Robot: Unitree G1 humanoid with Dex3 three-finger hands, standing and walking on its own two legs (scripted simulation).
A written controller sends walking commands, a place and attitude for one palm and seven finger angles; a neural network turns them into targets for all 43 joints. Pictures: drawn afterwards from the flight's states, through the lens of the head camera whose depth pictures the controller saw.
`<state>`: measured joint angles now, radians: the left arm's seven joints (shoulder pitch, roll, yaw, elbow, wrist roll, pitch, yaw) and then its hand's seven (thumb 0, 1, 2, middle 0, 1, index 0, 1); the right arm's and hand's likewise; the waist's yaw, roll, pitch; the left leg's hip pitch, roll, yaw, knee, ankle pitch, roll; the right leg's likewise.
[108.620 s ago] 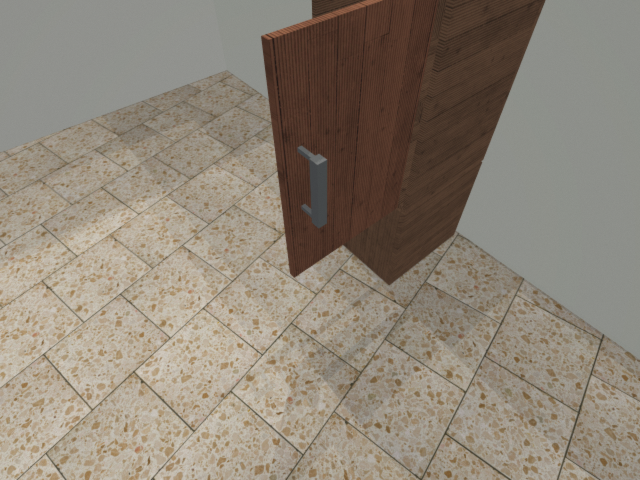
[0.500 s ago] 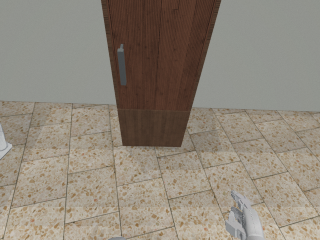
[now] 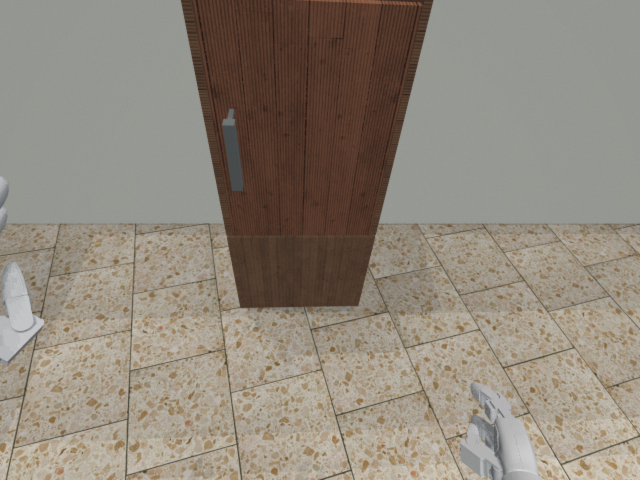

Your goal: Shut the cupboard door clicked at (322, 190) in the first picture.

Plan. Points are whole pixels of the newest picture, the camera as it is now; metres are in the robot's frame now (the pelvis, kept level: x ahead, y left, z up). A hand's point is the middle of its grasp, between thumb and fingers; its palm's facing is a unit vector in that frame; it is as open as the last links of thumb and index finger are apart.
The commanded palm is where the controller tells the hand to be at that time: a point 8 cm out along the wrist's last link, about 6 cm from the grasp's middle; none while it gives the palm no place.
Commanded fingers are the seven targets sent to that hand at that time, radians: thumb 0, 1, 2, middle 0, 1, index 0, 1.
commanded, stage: let the arm hang, fingers relaxed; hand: left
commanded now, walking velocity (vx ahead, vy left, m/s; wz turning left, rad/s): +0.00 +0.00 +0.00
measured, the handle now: (234, 151) +0.75 +0.19 -0.04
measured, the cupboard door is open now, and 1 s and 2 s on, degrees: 0 0 0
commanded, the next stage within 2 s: look to check the result in 1.16 s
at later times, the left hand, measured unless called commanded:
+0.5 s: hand out of the picture -0.10 +0.19 -0.18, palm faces +0.07 -0.99 -0.12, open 7.2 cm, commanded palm none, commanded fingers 0.00 0.90 0.90 -0.20 -0.30 -0.20 -0.30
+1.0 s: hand out of the picture -0.09 +0.18 -0.18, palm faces +0.08 -0.99 -0.15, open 7.4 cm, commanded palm none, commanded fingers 0.00 0.90 0.90 -0.20 -0.30 -0.20 -0.30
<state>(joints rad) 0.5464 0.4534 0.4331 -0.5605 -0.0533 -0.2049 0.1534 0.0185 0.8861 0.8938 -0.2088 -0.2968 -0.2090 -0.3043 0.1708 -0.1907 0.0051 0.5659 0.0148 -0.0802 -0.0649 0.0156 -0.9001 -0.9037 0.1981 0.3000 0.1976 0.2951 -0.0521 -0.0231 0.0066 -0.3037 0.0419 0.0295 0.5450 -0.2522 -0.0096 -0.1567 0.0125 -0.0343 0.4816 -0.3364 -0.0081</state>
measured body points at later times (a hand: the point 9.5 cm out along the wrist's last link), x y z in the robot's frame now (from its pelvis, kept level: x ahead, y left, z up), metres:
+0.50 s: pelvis -0.05 +0.02 +0.00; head -0.03 +0.06 +0.45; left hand -0.10 +0.24 -0.17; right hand -0.04 -0.22 -0.14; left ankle +0.02 +0.12 -0.73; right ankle -0.05 -0.11 -0.73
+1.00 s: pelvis -0.06 +0.03 +0.00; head -0.07 +0.03 +0.45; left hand -0.09 +0.24 -0.17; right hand -0.08 -0.18 -0.16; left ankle +0.02 +0.12 -0.73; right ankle -0.05 -0.11 -0.73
